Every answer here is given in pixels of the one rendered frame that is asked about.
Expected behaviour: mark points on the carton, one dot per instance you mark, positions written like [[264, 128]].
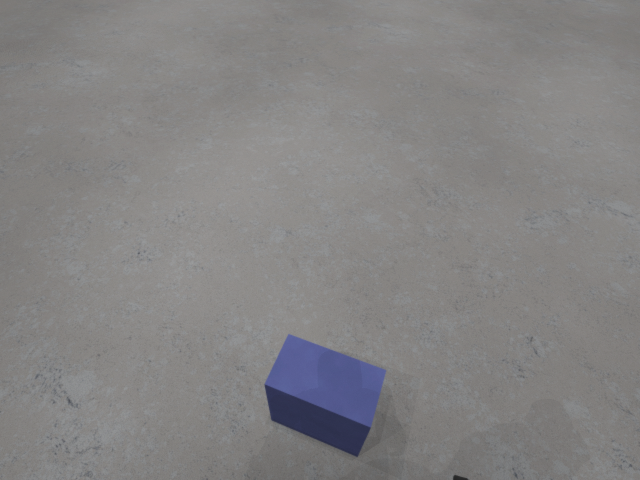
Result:
[[324, 394]]

